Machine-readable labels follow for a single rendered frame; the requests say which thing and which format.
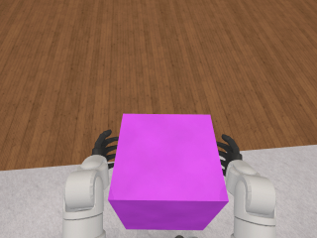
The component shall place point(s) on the carton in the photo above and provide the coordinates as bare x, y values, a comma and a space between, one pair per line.
167, 173

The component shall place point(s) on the robot right hand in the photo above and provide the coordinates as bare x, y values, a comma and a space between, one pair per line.
233, 152

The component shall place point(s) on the robot left hand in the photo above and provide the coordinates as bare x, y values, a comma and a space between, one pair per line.
101, 149

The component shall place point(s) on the robot right forearm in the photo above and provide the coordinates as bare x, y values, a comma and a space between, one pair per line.
254, 201

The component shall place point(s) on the robot left forearm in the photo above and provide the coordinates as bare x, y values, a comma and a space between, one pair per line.
83, 199

